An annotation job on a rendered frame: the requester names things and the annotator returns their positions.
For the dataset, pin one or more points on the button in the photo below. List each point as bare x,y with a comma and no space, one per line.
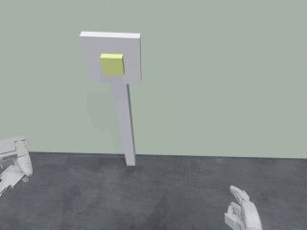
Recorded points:
113,64

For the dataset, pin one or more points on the left robot hand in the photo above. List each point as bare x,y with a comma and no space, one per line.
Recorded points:
15,157

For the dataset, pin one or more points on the right robot hand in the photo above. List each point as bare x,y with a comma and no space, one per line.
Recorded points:
241,218

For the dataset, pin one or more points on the panel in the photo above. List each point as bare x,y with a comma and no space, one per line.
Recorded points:
129,45

